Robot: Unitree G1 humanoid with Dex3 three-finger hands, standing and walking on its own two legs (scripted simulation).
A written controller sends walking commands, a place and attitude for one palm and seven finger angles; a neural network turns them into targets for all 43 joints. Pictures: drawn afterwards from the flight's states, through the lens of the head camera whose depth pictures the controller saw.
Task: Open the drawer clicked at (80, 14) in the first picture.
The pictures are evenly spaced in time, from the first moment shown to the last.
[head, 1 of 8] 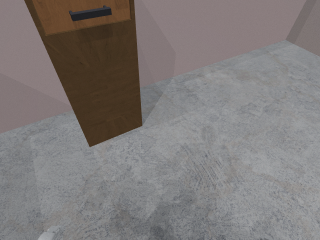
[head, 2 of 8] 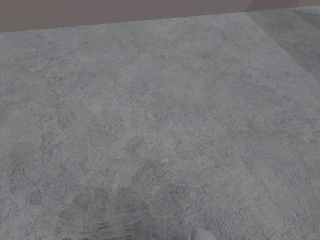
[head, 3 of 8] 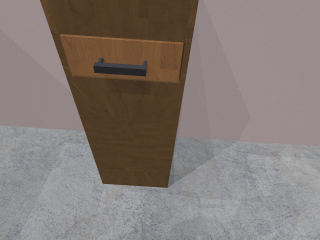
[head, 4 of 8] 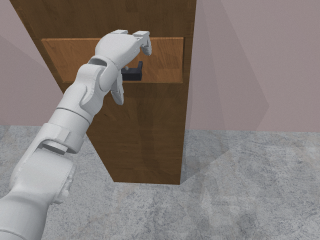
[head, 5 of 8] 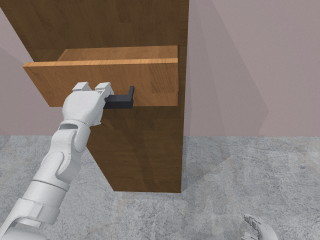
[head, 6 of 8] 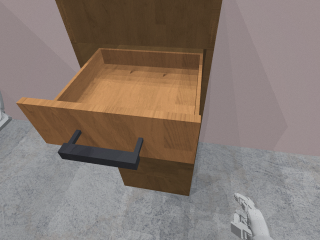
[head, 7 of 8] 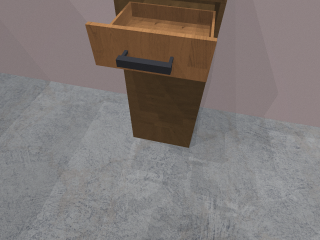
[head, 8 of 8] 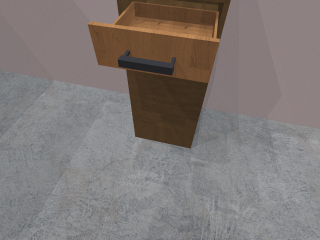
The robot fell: no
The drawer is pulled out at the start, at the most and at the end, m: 0.00 0.29 0.28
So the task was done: yes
